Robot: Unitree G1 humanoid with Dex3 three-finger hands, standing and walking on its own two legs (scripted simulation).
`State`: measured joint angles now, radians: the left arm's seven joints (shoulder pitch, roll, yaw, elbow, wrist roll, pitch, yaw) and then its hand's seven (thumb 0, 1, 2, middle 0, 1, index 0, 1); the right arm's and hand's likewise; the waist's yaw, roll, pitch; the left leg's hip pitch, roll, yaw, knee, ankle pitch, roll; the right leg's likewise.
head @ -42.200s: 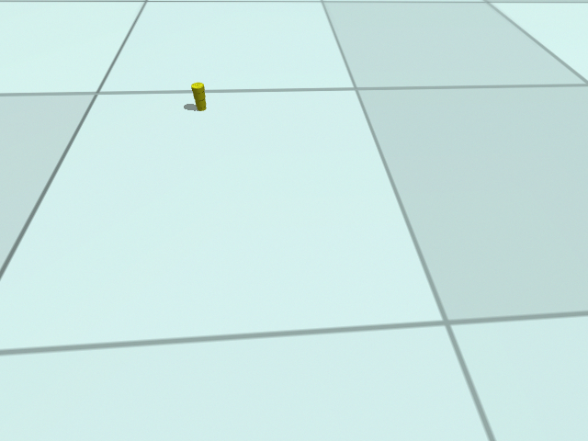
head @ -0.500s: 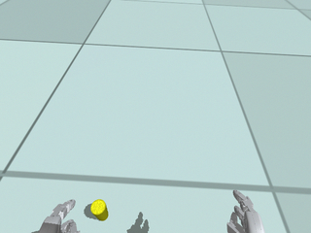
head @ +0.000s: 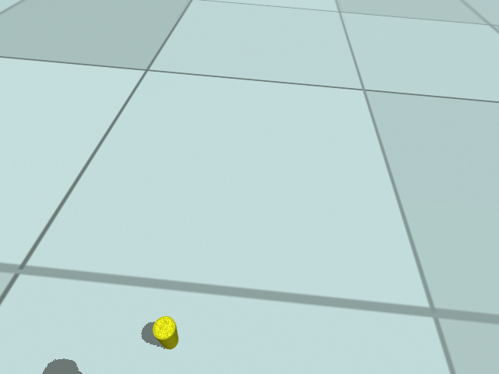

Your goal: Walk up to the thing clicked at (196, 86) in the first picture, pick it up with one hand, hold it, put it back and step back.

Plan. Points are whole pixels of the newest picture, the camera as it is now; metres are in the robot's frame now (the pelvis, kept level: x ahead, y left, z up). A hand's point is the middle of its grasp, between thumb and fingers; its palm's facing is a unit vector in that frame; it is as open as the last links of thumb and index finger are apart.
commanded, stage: stand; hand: left
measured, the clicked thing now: (167, 334) +0.39 +0.26 -0.69
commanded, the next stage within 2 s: go down in 1.78 s
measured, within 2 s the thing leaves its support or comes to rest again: neither
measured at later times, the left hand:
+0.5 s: hand out of the picture +0.03 +0.26 -0.14, palm faces -0.02 -0.93 -0.37, open 7.4 cm
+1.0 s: hand out of the picture +0.07 +0.24 -0.14, palm faces -0.05 -0.94 -0.35, open 7.4 cm
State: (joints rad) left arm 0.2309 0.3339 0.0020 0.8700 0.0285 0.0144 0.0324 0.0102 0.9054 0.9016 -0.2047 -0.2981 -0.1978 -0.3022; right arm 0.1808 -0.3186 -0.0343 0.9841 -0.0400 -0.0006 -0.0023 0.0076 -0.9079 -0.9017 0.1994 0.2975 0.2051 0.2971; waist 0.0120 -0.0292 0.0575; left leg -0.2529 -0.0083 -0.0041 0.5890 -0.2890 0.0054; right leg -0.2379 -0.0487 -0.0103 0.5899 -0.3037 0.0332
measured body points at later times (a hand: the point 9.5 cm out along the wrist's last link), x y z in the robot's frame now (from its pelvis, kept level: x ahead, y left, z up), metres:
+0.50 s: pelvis -0.02 +0.00 +0.02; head -0.03 +0.00 +0.46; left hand +0.03 +0.30 -0.12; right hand +0.05 -0.29 -0.13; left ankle +0.02 +0.12 -0.73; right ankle +0.01 -0.14 -0.73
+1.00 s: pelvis +0.00 -0.01 +0.02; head +0.00 -0.01 +0.47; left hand +0.07 +0.29 -0.12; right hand +0.06 -0.31 -0.12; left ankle +0.02 +0.12 -0.73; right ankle +0.01 -0.14 -0.73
